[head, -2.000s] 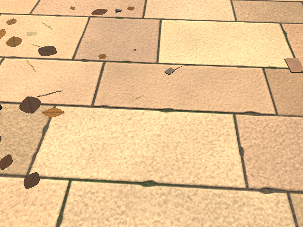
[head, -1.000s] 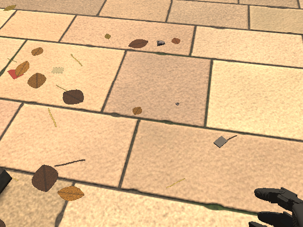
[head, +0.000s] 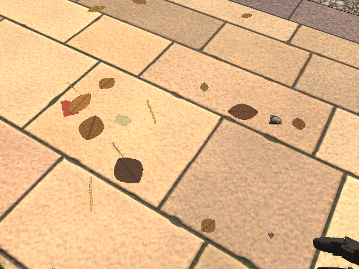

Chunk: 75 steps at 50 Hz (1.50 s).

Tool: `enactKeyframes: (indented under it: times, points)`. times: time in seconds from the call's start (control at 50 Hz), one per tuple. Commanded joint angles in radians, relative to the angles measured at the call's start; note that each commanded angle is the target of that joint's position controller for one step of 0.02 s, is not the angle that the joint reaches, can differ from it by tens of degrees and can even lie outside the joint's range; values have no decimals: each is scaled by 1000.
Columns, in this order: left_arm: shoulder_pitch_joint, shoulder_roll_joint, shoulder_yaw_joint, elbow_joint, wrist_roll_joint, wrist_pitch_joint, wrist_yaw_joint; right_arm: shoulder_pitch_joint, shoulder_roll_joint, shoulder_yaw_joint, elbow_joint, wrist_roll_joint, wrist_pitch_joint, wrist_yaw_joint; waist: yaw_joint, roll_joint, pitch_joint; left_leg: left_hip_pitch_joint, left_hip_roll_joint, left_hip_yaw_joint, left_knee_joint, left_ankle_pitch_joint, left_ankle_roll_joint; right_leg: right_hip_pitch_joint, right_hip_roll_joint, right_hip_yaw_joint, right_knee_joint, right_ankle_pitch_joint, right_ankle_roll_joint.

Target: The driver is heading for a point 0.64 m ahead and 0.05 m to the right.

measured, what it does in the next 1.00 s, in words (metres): walks ahead: right foot, then left foot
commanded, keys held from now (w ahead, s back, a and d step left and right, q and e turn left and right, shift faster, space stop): w+q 0.20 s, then w+e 0.48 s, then no key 0.32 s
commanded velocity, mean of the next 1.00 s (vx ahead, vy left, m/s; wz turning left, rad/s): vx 0.43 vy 0.00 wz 0.00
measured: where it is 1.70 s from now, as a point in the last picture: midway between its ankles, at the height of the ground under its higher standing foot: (199, 216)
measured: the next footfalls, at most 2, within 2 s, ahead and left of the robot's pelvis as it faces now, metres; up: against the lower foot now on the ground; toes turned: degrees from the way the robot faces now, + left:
right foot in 0.54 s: +0.49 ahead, -0.08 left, +0.00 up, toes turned +4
left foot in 0.98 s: +0.73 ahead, +0.10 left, +0.00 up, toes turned -8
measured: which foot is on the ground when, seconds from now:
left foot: down 0.00-0.54, up 0.56-0.96, down 0.98-1.00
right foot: up 0.00-0.52, down 0.54-0.98, up 1.00-1.00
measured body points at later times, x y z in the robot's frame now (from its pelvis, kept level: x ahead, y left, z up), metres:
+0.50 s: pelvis +0.29 +0.01 +0.01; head +0.32 +0.01 +0.46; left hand +0.48 +0.26 -0.07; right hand +0.35 -0.28 -0.10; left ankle +0.12 +0.09 -0.72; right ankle +0.45 -0.09 -0.70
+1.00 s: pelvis +0.56 +0.01 +0.01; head +0.58 +0.02 +0.46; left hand +0.64 +0.29 -0.11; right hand +0.74 -0.24 -0.07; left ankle +0.69 +0.11 -0.72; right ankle +0.45 -0.08 -0.71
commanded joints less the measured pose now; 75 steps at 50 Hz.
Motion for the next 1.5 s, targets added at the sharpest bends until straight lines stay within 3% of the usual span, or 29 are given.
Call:
enactKeyframes:
  times: [0.02,0.04,0.06,0.08,0.12,0.18,0.28,0.42,0.48,0.52,0.54,0.56,0.58,0.6,0.64,0.74,0.8,0.88,0.96,0.98,1.0,1.02,1.06,1.12,1.22,1.26,1.28,1.36,1.5]
  points:
    - [58,5,-29,-157,50,-35,-7,344,-354,-112,14,14,0,-28,-106,288,-358,937,288,-715,-166,-229,299,-757,90,135,822,-112,-27]
    - [-61,104,-12,-158,12,-67,-18,374,-253,-86,-12,7,-13,-25,-198,147,-428,944,318,-851,-298,-362,294,-854,78,328,908,-109,-45]
    - [-152,146,-1,-189,-20,-82,-23,338,-206,-69,2,-2,-27,-22,-199,98,-269,831,289,-706,-317,-281,241,-917,39,319,879,-2,-65]
    - [-160,126,-8,-189,-7,-89,-15,279,-187,-62,0,-2,-33,-23,-153,16,-191,683,249,-598,-314,-173,211,-871,-2,318,794,85,-70]
    - [-130,125,-1,-175,30,-78,-6,179,-145,-46,-24,-20,-35,-30,-73,20,-119,461,186,-463,-344,33,187,-734,-46,327,678,170,-54]
    - [-121,97,-4,-171,41,-50,-6,169,-146,-47,-11,-16,-44,-40,-48,27,-92,330,152,-378,-377,182,201,-675,-36,303,572,217,-10]
    - [-264,30,-34,-188,33,-48,-21,233,-141,-38,53,-13,-48,-59,-112,48,-50,296,86,-215,-392,186,124,-628,-8,266,225,578,4]
    - [-421,49,-37,-248,7,-59,-60,342,-171,-40,147,-15,-46,-55,-177,35,26,562,211,-231,-356,198,105,-757,15,265,62,528,-88]
    - [-364,61,-31,-249,6,-57,-74,320,-186,-45,158,-16,-32,-64,-134,53,-17,632,217,-178,-257,515,69,-673,66,230,45,385,-138]
    - [-156,117,3,-198,13,-52,-66,281,-191,-42,144,-21,-20,-72,-18,47,-164,583,155,-97,2,837,26,-355,135,177,19,418,-191]
    - [1,176,21,-176,16,-47,-57,281,-167,-28,119,-37,-23,-80,43,-20,-282,384,119,-67,265,627,-11,-58,3,367,41,492,-255]
    - [64,256,41,-168,13,-45,-57,396,-71,1,97,-45,-46,-67,-12,-267,-383,-46,-86,-39,654,-119,-106,298,-228,877,-31,343,-448]
    - [84,161,21,-160,-8,-39,-54,348,-124,-2,102,-32,-73,-54,30,-221,-408,-196,-84,-164,754,-390,-105,364,-247,1035,-144,187,-447]
    - [24,130,11,-175,-2,-32,-44,243,-167,-13,68,3,-94,-41,37,-158,-254,-272,-25,-177,754,-320,-95,253,-220,899,-169,171,-397]
    - [-63,110,4,-198,13,-24,-38,149,-149,-10,44,-21,-111,-43,-12,2,-99,-228,37,-144,602,-219,-96,-5,-142,726,-202,358,-353]
    - [-114,111,1,-202,23,-22,-18,193,-96,-2,53,-42,-75,-58,-89,-63,-65,-70,50,-79,355,-152,-175,-255,-66,501,-225,906,-345]
    - [-76,127,5,-168,12,-7,-1,113,-58,12,50,-42,-73,-58,-50,-86,-102,52,3,-47,131,109,-180,-314,9,384,-189,979,-267]
    - [-20,111,-3,-126,8,14,12,14,-68,7,33,-34,-80,-40,-9,-108,-111,100,-26,-77,-41,267,-147,-240,-18,433,-150,813,-231]
    - [-63,91,-10,-118,17,23,14,91,-106,-16,59,-51,-94,-37,-77,-102,-118,201,-17,-89,-185,272,-75,-161,-30,489,17,797,-192]
    - [-47,71,-17,-127,27,19,12,130,-140,-22,63,-64,-100,-44,-83,-53,-170,343,54,-140,-186,550,-39,-200,26,470,118,728,-157]
    - [57,33,-31,-123,42,9,7,162,-179,-25,54,-79,-96,-50,-48,95,-281,604,221,-294,-93,916,78,-357,100,447,295,400,-107]
    - [145,20,-44,-92,28,14,5,208,-100,-10,76,-67,-75,-49,-68,223,-401,722,367,-466,-97,944,219,-459,148,402,492,-131,-47]
    - [32,97,-21,-103,15,53,7,172,-54,7,91,-23,-48,-38,-82,83,-283,575,324,-501,-182,453,171,-534,90,396,585,-202,-1]
    - [-21,66,-18,-103,19,109,24,11,-82,5,76,-41,-18,-35,-34,105,-114,265,214,-375,-313,13,84,-442,42,338,411,-82,24]
    - [26,11,-26,-42,37,95,20,4,-72,4,110,-31,-1,-52,-18,110,-144,163,126,-232,-306,-171,46,-182,73,254,62,263,-16]
    - [-32,35,-27,-70,60,90,21,42,-44,15,139,-36,-5,-51,-37,61,-98,115,88,-213,-294,-355,-33,-172,13,319,-18,296,-58]
    - [-53,91,-14,-67,49,88,25,57,-59,8,137,-39,-6,-49,-75,-18,-46,140,39,-165,-283,-358,-64,-281,7,331,-18,149,-89]
    - [-90,31,-27,-51,44,46,24,53,-40,8,163,-33,-6,-62,-78,-85,-37,284,15,-120,-162,-123,-65,-387,18,334,-71,142,-70]
    - [-49,29,-32,-12,32,27,22,74,-41,1,230,-25,4,-66,-67,-41,-72,349,11,-108,-107,140,-64,-333,29,318,-37,330,-67]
